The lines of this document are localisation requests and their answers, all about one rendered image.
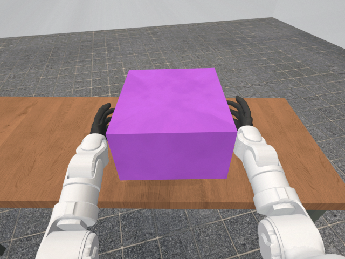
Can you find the robot right upper arm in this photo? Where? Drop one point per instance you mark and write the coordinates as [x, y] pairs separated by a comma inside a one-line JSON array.
[[291, 237]]

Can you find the robot left hand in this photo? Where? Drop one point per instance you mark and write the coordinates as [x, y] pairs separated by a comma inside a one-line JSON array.
[[99, 125]]

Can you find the robot left upper arm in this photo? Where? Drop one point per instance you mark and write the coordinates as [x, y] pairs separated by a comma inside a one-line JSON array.
[[70, 245]]

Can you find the table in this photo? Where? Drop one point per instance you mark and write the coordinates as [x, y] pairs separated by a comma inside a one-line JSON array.
[[40, 135]]

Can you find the robot right forearm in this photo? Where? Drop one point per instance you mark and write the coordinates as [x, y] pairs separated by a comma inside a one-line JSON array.
[[273, 195]]

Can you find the robot left forearm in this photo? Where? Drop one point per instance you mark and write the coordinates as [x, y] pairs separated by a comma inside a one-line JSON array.
[[77, 208]]

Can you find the carton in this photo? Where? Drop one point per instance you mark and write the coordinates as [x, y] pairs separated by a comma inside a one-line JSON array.
[[172, 124]]

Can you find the robot right hand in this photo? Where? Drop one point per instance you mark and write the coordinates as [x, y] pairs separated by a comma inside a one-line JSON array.
[[243, 114]]

